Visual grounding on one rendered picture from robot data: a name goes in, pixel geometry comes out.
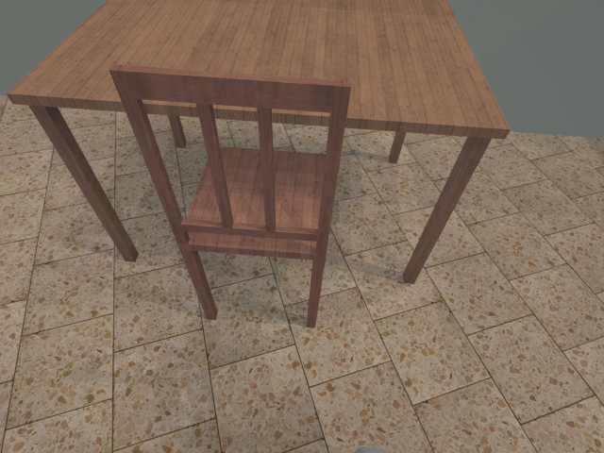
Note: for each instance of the table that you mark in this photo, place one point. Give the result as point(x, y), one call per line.
point(410, 65)

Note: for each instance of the chair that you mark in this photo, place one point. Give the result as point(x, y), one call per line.
point(258, 202)

